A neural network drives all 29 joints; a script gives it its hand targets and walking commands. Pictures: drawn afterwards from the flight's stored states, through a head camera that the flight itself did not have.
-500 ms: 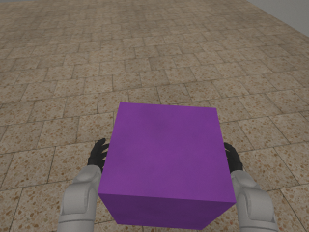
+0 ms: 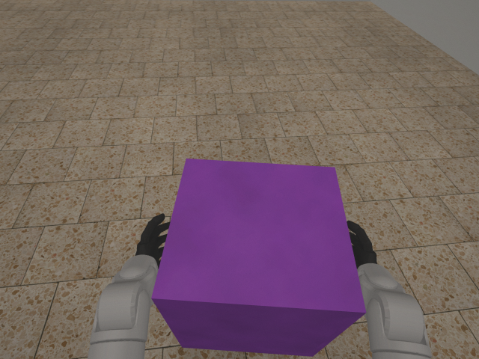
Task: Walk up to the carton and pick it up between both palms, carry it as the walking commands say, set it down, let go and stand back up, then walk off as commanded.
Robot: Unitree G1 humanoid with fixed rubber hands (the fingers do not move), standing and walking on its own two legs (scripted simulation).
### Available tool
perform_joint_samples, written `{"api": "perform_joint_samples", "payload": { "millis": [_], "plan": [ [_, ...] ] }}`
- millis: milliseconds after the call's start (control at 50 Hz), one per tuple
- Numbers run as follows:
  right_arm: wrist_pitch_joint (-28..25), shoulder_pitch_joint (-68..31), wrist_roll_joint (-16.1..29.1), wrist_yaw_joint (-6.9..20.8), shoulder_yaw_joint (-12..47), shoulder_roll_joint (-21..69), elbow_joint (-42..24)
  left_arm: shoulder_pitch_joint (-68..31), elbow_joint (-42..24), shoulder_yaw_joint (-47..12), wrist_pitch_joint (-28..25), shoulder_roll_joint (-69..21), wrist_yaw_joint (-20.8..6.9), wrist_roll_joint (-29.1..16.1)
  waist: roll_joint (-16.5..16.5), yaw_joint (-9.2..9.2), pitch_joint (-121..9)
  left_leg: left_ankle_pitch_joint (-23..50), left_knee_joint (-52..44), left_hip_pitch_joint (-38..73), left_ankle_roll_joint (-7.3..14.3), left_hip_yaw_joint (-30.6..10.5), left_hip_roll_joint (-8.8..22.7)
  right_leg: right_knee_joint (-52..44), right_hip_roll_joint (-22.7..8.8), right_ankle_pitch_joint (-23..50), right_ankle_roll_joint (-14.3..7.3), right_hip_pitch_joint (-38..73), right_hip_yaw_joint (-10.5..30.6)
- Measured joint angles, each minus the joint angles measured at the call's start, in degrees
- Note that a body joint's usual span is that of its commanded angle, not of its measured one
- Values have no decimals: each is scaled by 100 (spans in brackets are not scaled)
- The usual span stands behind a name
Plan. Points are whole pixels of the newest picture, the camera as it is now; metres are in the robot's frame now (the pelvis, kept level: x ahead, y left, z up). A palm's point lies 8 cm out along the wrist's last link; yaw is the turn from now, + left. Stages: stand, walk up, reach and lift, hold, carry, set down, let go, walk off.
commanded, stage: carry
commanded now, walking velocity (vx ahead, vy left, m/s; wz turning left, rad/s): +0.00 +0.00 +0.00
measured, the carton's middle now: (253, 263) +0.29 +0.00 -0.01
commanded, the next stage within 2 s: none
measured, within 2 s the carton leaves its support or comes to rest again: neither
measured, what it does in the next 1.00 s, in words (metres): walks ahead: right foot, then left foot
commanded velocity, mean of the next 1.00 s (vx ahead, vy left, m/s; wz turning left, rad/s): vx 0.00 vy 0.00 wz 0.00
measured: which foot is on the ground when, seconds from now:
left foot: down 0.00-0.28, up 0.30-0.44, down 0.46-0.74, up 0.76-0.92, down 0.94-1.00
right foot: up 0.00-0.20, down 0.22-0.52, up 0.54-0.68, down 0.70-0.94, up 0.96-1.00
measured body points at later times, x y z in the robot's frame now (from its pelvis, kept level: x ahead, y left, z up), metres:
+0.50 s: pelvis +0.20 +0.00 +0.01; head +0.21 +0.01 +0.46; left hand +0.49 +0.18 +0.04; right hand +0.48 -0.17 +0.04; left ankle +0.15 +0.09 -0.70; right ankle +0.08 -0.09 -0.69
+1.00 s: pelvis +0.43 +0.02 +0.00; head +0.42 +0.03 +0.45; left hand +0.71 +0.19 +0.03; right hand +0.70 -0.16 +0.03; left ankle +0.40 +0.09 -0.70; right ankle +0.25 -0.08 -0.64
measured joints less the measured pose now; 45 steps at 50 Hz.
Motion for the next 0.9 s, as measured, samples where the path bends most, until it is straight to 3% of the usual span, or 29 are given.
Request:
{"api": "perform_joint_samples", "payload": {
  "millis": [60, 100, 180, 220, 240, 280, 340, 400, 440, 460, 480, 560, 600, 720, 760, 820, 900],
  "plan": [
    [36, 15, 0, -4, 1, 2, 18, -3, 19, 22, 54, -21, 11, 1, 102, 5, 3, -269, -131, 474, 16, 4, -42, 592, 76, -9, 1, -282, 19],
    [-42, -34, 0, -2, 1, 3, 108, -18, 80, 89, -31, -59, 5, 1, 139, 9, 6, -309, -367, 712, 17, 8, -47, 375, 70, -13, 1, -524, 24],
    [-8, -196, -1, -21, -1, 5, 128, -22, 83, 142, -125, -67, -7, 1, 135, 14, 11, -392, -663, 932, 17, 15, -57, -1078, -12, -6, 2, -876, 33],
    [38, -230, -1, -26, -1, 5, 128, -21, 66, 147, -101, -61, -8, 0, 137, 13, 7, -538, -668, 1019, 13, 15, -71, -1996, -58, 359, 2, -880, 32],
    [62, -220, -1, -28, -1, 4, 129, -18, 69, 150, -72, -66, -7, 0, 162, 10, -22, -601, -656, 1044, 3, 10, -66, -2175, -59, 897, 27, -857, 23],
    [98, -178, 0, -31, -1, 4, 130, -15, 70, 163, -3, -87, -2, 1, 262, 12, -38, -520, -465, 996, 1, 12, 7, -2290, 8, 946, 101, -746, 14],
    [76, -105, 0, -28, -4, 3, 129, -41, 69, 165, 69, -105, 12, 1, 158, 11, -41, -770, 168, 790, -28, 13, -39, -2381, -65, 652, 102, -502, 16],
    [81, -127, 0, -31, -4, 0, 111, -43, 63, 178, 50, -119, 14, 0, 117, 9, -40, -928, 161, 682, -28, 8, 12, -2439, -85, 412, 127, -210, 12],
    [74, -130, 0, -31, -5, -2, 105, -43, 54, 177, 40, -121, 15, 1, 121, 6, -46, -773, -130, 649, -29, 4, 51, -2392, -81, 230, 167, -31, 8],
    [76, -131, 0, -30, -5, -3, 104, -44, 50, 177, 47, -120, 15, 1, 125, 4, -65, -349, -394, 650, -29, 1, 74, -2315, -75, 136, 181, 21, 5],
    [84, -121, 0, -29, -4, -2, 107, -41, 52, 175, 61, -118, 15, 0, 112, 5, -96, -195, -448, 705, -55, 8, 72, -2155, -87, 71, 183, 22, 8],
    [198, -91, 0, -29, -5, -1, 108, -37, 54, 163, 200, -104, 24, 1, 203, 1, -95, -848, -450, 1207, -84, 6, 61, -666, -95, 240, 183, -285, 2],
    [156, -68, 0, -23, -5, 0, 105, -38, 53, 154, 179, -102, 24, 0, 324, 4, -93, -1036, -462, 1438, -84, 12, 123, -395, -52, 141, 184, -429, 10],
    [184, -128, -1, -33, -9, 2, 110, -19, 59, 198, 134, -137, 24, 1, 455, 16, -138, -1423, -363, 1779, -100, 14, 151, -1714, -23, 124, 245, -588, -8],
    [205, -89, -1, -34, -13, 3, 112, -15, 71, 231, 167, -175, 23, 0, 503, 28, -129, -1130, 442, 1440, -100, 28, 220, -1861, 18, 108, 257, -430, -28],
    [134, -4, 0, -26, -16, 0, 106, -10, 94, 225, 148, -199, 24, 0, 238, 29, -135, -1591, 1622, 798, -102, 21, 33, -1997, -156, -43, 257, -139, -34],
    [-27, -22, 0, -12, -16, -5, 100, -12, 93, 194, -30, -188, 16, 0, 104, 29, -136, -1648, 1080, 113, -103, 8, 70, -2195, -171, -244, 257, 293, -46]
  ]
}}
